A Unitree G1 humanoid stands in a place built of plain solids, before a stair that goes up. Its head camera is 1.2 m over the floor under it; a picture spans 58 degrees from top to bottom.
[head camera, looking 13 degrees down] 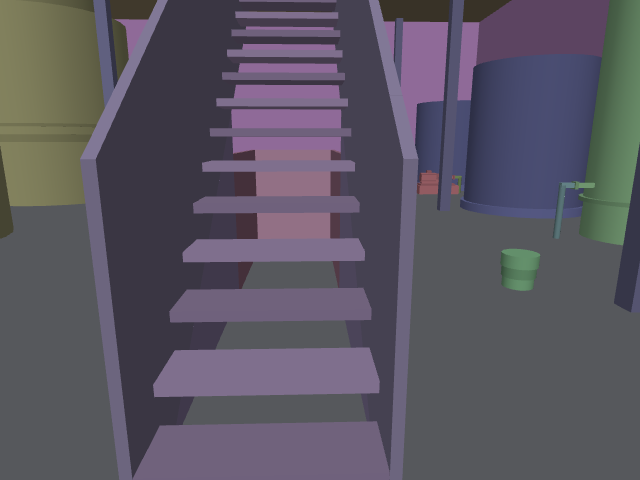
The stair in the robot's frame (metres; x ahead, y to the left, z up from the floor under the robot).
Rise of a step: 0.18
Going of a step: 0.23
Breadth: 0.88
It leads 2 degrees to the left of straight ahead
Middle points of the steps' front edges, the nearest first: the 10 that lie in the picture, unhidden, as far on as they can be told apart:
1.38 0.19 0.36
1.61 0.19 0.54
1.84 0.20 0.72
2.07 0.21 0.91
2.30 0.21 1.09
2.53 0.22 1.27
2.76 0.23 1.45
2.99 0.24 1.63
3.22 0.24 1.81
3.45 0.25 1.99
